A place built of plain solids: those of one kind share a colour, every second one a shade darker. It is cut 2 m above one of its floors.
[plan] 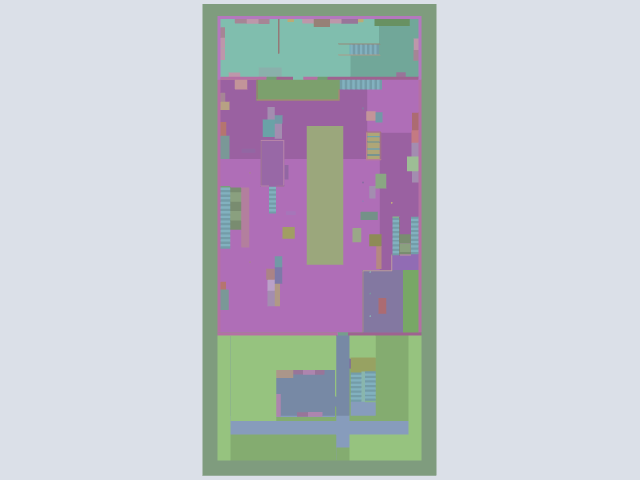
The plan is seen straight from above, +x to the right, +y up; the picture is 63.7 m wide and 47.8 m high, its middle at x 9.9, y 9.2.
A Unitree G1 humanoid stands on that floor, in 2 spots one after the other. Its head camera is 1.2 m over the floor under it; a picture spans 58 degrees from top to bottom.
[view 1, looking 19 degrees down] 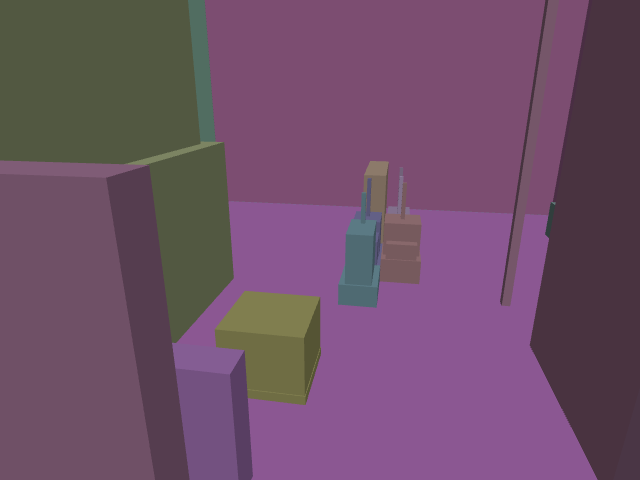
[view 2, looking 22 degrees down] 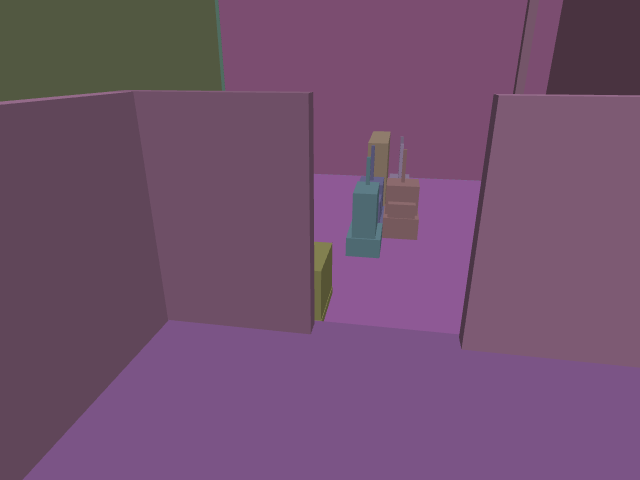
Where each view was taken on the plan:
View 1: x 5.17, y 15.11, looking -80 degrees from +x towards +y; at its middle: floor_bay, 12.11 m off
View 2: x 5.17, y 16.36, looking -80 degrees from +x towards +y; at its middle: floor_bay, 10.53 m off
